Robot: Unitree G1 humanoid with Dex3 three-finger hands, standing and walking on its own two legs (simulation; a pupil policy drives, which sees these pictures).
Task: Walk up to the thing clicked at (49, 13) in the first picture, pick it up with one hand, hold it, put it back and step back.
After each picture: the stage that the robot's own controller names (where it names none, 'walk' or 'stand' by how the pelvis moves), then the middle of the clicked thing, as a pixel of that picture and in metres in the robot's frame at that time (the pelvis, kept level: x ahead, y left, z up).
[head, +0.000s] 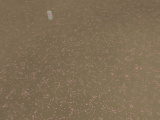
stand; (49, 15) +2.10 +0.52 -0.72
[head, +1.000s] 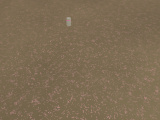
walk; (68, 21) +2.00 +0.24 -0.70
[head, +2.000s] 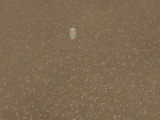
walk; (72, 33) +1.40 +0.16 -0.70
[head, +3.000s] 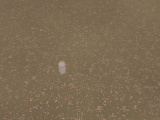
walk; (62, 67) +0.94 +0.20 -0.71
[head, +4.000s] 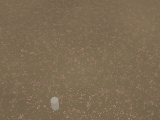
walk; (54, 103) +0.61 +0.20 -0.71
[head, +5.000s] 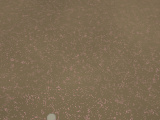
walk; out of the picture +0.45 +0.19 -0.72
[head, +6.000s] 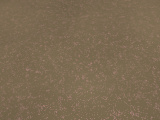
stand; out of the picture +0.38 +0.24 -0.72
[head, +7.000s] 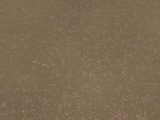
stand; out of the picture +0.36 +0.20 -0.71
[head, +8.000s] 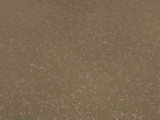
stand; out of the picture +0.39 +0.20 -0.72
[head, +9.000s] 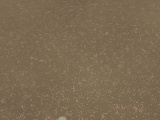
stand; out of the picture +0.39 +0.21 -0.71
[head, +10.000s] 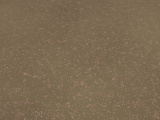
stand; out of the picture +0.35 +0.22 -0.72
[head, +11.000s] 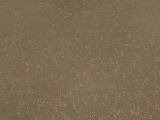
stand; out of the picture +0.38 +0.21 -0.72
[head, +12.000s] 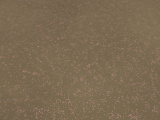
stand; out of the picture +0.36 +0.22 -0.73
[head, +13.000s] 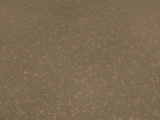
stand; out of the picture +0.36 +0.20 -0.73
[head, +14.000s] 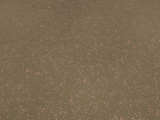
stand; out of the picture +0.36 +0.19 -0.72
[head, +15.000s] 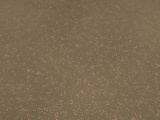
stand; out of the picture +0.36 +0.20 -0.73
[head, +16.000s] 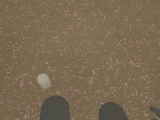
go down; (44, 81) +0.41 +0.23 -0.47
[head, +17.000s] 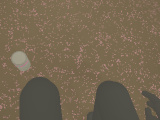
go down; (21, 61) +0.44 +0.30 -0.32
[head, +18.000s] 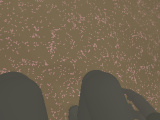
close in; out of the picture +0.39 +0.33 -0.25
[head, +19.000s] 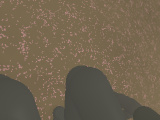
close; out of the picture +0.36 +0.35 -0.21
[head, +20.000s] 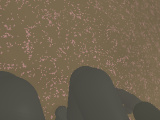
lift; out of the picture +0.33 +0.33 -0.21
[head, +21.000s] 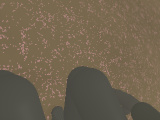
lift; out of the picture +0.33 +0.32 -0.22
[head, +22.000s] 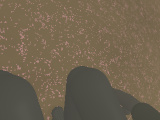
lift; out of the picture +0.32 +0.32 -0.21
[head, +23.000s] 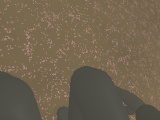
lift; out of the picture +0.29 +0.35 -0.20
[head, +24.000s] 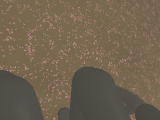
lift; out of the picture +0.29 +0.35 -0.20
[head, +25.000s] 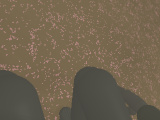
lift; out of the picture +0.28 +0.37 -0.20
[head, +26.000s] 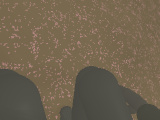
lift; out of the picture +0.27 +0.37 -0.21
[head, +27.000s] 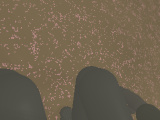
lift; out of the picture +0.27 +0.37 -0.21
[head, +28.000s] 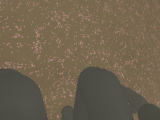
lift; out of the picture +0.26 +0.38 -0.21
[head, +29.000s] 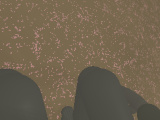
lift; out of the picture +0.26 +0.38 -0.21
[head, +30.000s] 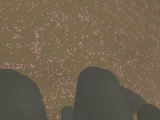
lift; out of the picture +0.26 +0.38 -0.21
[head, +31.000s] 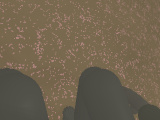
lift; out of the picture +0.26 +0.39 -0.20
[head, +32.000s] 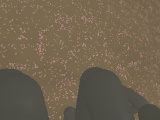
lift; out of the picture +0.26 +0.39 -0.21
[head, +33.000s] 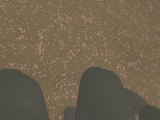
lift; out of the picture +0.27 +0.39 -0.20
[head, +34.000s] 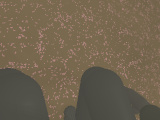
lift; out of the picture +0.27 +0.39 -0.20
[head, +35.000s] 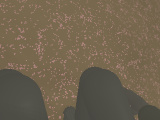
lift; out of the picture +0.27 +0.39 -0.21
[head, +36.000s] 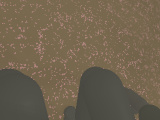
lift; out of the picture +0.27 +0.39 -0.21
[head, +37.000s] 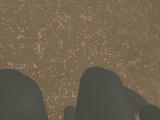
lift; out of the picture +0.27 +0.39 -0.20
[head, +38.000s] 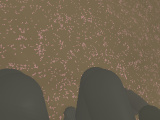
lift; out of the picture +0.27 +0.39 -0.20
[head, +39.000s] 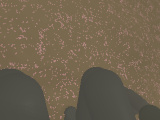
lift; out of the picture +0.27 +0.39 -0.20
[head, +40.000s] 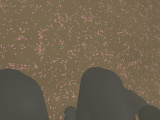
lift; out of the picture +0.27 +0.39 -0.20
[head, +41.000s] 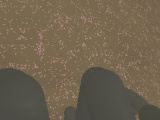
lift; out of the picture +0.27 +0.39 -0.20
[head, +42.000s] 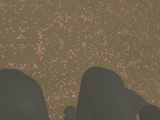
lift; out of the picture +0.27 +0.39 -0.20
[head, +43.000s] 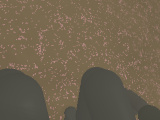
lift; out of the picture +0.27 +0.39 -0.20
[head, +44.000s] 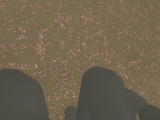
lift; out of the picture +0.27 +0.39 -0.20
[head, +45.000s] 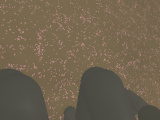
lift; out of the picture +0.27 +0.39 -0.20
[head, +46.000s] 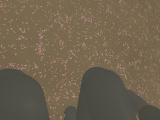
lift; out of the picture +0.27 +0.39 -0.20
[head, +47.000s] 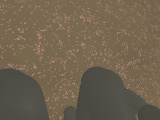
lift; out of the picture +0.27 +0.39 -0.20
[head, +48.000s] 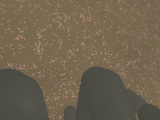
lift; out of the picture +0.27 +0.39 -0.20
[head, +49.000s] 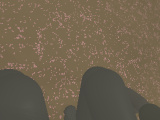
lift; out of the picture +0.27 +0.39 -0.20
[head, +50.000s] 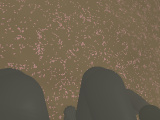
lift; out of the picture +0.27 +0.39 -0.20
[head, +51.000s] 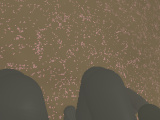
lift; out of the picture +0.27 +0.39 -0.20
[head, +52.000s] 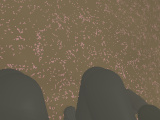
lift; out of the picture +0.27 +0.39 -0.20
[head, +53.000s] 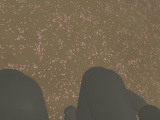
lift; out of the picture +0.27 +0.39 -0.20
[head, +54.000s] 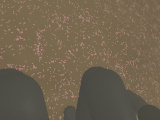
lift; out of the picture +0.27 +0.39 -0.20
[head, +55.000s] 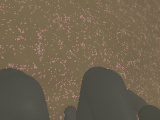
lift; out of the picture +0.27 +0.39 -0.20
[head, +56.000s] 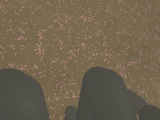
lift; out of the picture +0.27 +0.39 -0.20
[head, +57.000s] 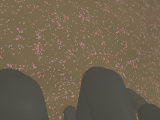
lift; out of the picture +0.27 +0.39 -0.20
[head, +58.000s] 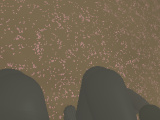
lift; out of the picture +0.27 +0.39 -0.20
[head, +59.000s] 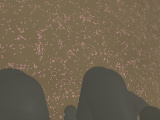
lift; out of the picture +0.27 +0.39 -0.20
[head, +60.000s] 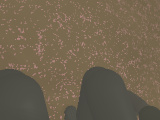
lift; out of the picture +0.27 +0.39 -0.20
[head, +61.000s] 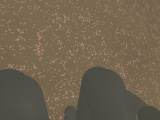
lift; out of the picture +0.27 +0.39 -0.20
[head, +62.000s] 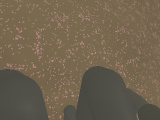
lift; out of the picture +0.27 +0.39 -0.20
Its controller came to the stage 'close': yes
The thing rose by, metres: 0.01
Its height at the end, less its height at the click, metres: +0.01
